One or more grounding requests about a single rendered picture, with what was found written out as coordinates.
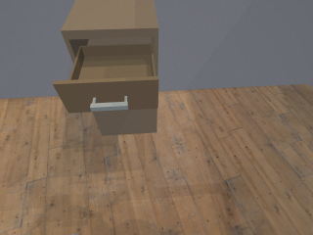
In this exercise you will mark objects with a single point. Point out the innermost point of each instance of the drawer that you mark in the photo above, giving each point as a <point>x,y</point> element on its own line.
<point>109,73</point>

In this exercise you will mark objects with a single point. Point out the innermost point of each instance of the cabinet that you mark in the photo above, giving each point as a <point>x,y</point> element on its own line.
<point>115,22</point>

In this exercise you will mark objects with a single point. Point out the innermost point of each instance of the handle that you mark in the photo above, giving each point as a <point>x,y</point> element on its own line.
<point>109,106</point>

